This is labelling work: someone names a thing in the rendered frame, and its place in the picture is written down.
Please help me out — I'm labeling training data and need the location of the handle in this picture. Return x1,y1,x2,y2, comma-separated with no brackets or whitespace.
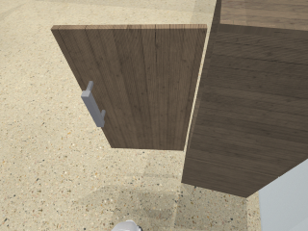
81,81,106,127

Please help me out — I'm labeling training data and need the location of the robot left thigh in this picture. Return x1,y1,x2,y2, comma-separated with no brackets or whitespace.
112,221,141,231

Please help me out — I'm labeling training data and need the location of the cupboard door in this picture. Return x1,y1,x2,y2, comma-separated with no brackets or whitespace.
50,24,208,151

